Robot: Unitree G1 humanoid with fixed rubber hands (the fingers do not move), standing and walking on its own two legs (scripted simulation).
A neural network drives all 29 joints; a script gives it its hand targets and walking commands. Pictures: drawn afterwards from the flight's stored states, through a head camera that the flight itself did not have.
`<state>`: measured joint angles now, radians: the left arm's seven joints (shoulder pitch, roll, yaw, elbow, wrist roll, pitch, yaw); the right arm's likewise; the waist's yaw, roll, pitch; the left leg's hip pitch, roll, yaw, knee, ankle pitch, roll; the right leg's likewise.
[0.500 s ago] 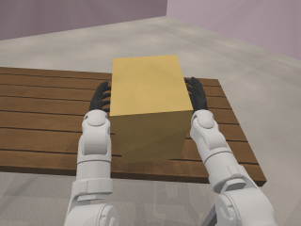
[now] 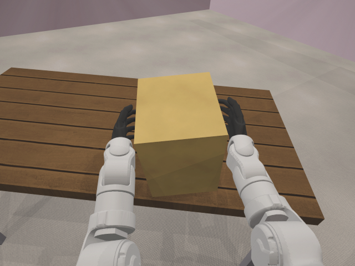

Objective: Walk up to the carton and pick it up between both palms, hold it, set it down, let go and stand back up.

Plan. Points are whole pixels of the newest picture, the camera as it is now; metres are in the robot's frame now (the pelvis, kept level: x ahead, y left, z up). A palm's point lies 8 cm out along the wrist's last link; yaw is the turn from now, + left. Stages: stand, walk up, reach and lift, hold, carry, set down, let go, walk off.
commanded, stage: set down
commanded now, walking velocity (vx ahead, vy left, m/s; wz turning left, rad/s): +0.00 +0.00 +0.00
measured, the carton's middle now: (179, 137) +0.42 +0.00 +0.10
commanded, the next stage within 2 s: none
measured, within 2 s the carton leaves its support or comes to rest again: neither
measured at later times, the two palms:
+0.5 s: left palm (125, 145) +0.40 +0.13 +0.10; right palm (231, 134) +0.41 -0.13 +0.12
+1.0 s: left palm (127, 154) +0.39 +0.13 +0.07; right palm (230, 145) +0.40 -0.13 +0.09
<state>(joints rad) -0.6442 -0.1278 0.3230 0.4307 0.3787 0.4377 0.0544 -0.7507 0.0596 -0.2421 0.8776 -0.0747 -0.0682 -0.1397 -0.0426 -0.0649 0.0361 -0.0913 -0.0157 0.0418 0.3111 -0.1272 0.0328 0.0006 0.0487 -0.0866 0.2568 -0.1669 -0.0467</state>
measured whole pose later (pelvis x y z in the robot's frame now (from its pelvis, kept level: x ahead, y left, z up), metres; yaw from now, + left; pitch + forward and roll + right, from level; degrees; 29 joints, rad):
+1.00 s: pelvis +0.01 +0.00 +0.00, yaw -3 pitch +1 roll +0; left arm -0.66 -0.17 0.45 0.74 0.38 0.14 0.10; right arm -0.74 0.07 -0.44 1.02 -0.26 -0.16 -0.09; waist 0.04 -0.03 -0.02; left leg -0.20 -0.01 0.09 0.30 -0.13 0.04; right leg -0.14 0.05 -0.04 0.28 -0.17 -0.05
